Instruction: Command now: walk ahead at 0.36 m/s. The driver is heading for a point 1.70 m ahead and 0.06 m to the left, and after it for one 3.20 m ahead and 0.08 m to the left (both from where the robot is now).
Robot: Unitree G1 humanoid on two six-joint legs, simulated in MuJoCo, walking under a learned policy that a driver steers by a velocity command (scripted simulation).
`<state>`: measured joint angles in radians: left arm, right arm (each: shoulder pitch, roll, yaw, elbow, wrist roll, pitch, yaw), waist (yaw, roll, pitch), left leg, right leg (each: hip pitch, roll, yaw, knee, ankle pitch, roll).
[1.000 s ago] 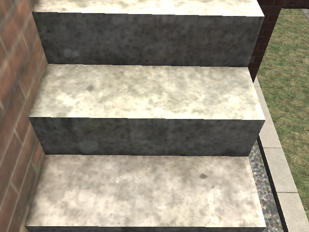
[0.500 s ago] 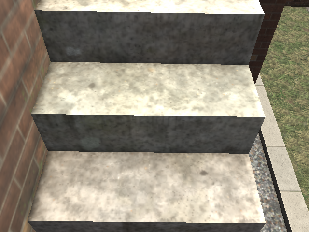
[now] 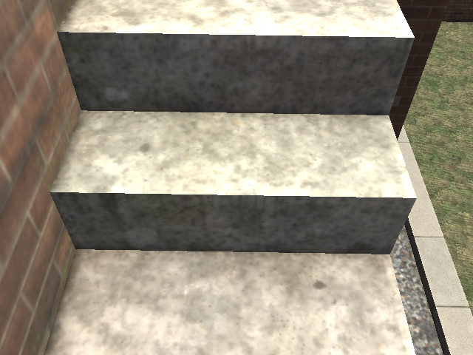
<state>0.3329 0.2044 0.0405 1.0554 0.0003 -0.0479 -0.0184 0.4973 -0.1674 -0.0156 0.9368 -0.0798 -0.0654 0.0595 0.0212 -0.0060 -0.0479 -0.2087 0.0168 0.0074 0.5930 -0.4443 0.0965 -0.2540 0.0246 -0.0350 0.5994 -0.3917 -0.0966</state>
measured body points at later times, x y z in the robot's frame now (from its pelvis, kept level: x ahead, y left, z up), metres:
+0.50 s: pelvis +0.14 -0.05 +0.14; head +0.15 -0.04 +0.59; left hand +0.18 +0.18 +0.00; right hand +0.36 -0.31 +0.08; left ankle +0.11 +0.05 -0.31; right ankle +0.09 -0.15 -0.53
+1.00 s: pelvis +0.33 +0.07 +0.32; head +0.37 +0.06 +0.77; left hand +0.51 +0.34 +0.21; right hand +0.27 -0.13 +0.17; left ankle +0.40 +0.12 -0.34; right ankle +0.36 -0.13 -0.21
